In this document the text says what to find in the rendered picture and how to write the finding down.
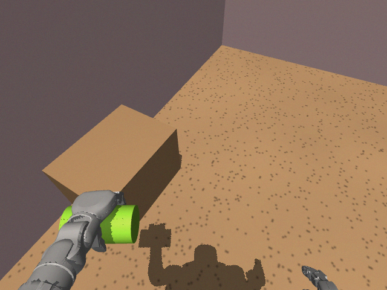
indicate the left robot arm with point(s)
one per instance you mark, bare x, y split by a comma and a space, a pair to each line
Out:
66, 257

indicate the right robot hand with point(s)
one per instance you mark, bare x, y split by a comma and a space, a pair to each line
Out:
318, 279

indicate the left robot hand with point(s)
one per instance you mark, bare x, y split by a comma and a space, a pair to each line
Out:
100, 203

